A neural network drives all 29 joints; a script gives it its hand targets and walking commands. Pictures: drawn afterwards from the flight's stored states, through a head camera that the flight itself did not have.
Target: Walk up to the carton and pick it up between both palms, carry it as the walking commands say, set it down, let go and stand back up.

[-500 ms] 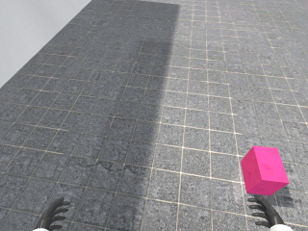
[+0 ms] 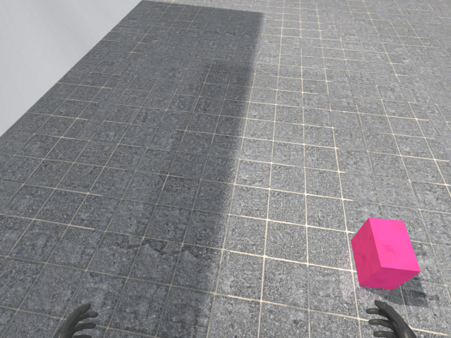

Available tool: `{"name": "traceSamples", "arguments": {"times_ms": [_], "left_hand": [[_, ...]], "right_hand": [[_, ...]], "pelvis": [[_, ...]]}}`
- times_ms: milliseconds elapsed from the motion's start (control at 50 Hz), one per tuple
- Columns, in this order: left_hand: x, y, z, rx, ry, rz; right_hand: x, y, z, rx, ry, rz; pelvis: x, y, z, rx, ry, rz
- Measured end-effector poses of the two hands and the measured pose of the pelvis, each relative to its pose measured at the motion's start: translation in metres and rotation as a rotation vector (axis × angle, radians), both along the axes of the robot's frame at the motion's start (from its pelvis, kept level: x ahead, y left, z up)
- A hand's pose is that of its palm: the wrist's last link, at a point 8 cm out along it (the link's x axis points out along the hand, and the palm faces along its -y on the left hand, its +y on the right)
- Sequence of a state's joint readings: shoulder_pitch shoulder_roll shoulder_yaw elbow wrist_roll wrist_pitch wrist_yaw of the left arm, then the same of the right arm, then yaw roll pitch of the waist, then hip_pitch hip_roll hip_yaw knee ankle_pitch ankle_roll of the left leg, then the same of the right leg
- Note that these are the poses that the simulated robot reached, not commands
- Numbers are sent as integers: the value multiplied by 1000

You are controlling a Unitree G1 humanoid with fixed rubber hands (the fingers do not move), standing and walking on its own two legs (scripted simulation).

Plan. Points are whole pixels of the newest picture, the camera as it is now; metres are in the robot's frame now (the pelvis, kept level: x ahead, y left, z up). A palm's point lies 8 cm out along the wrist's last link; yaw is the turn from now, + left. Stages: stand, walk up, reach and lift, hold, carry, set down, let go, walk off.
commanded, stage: stand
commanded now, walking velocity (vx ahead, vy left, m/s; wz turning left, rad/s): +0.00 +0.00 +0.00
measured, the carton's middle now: (381, 253) +0.53 -0.66 -0.66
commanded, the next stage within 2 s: walk up in 1.08 s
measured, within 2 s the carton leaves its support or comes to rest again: neither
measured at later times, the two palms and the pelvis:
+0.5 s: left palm out of the picture +0.10 +0.31 -0.10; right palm out of the picture +0.10 -0.31 -0.10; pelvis +0.00 +0.00 +0.01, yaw +0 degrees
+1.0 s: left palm out of the picture +0.10 +0.31 -0.10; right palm out of the picture +0.11 -0.31 -0.10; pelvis +0.00 +0.00 +0.01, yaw +0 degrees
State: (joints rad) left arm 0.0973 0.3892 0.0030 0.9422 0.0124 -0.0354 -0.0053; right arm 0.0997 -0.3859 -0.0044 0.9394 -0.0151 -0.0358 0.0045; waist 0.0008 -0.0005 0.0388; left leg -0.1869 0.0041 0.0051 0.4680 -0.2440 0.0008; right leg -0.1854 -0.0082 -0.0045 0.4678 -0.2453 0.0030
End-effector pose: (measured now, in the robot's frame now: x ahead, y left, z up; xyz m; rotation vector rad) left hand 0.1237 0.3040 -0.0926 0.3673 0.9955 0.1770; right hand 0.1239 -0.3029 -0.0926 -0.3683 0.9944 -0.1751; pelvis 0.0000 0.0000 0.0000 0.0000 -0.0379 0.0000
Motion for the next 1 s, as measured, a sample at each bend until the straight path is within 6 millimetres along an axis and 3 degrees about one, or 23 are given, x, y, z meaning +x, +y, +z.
{"name": "traceSamples", "arguments": {"times_ms": [440,1000], "left_hand": [[-23,7,-3,8,91,36],[-19,9,-3,14,110,44]], "right_hand": [[-20,-6,-3,-6,88,-40],[-18,-8,-3,-11,110,-52]], "pelvis": [[-2,1,6,0,-3,1],[5,1,8,0,2,2]]}}
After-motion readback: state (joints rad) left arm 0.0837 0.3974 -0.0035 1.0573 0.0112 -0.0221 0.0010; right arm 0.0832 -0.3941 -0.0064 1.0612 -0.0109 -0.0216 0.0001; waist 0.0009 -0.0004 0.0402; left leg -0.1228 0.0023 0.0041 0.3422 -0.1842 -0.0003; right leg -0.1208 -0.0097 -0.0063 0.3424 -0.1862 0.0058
